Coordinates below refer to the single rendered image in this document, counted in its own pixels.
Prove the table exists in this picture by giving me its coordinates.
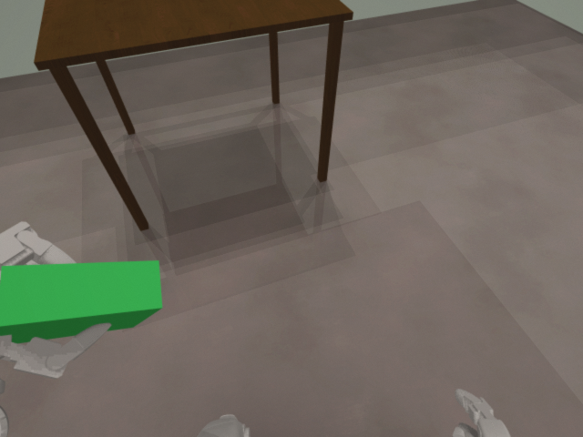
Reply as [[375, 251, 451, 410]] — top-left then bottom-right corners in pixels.
[[34, 0, 353, 231]]

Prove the left robot hand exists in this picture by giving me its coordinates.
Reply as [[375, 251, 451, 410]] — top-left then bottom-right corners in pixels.
[[0, 221, 111, 379]]

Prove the right robot hand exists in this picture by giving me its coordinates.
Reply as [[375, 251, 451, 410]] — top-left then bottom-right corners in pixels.
[[453, 389, 511, 437]]

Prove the sponge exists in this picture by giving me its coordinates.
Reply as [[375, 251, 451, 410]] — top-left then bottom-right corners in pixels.
[[0, 260, 162, 343]]

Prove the robot left thigh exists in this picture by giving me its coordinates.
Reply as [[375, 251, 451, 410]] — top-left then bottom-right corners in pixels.
[[197, 418, 251, 437]]

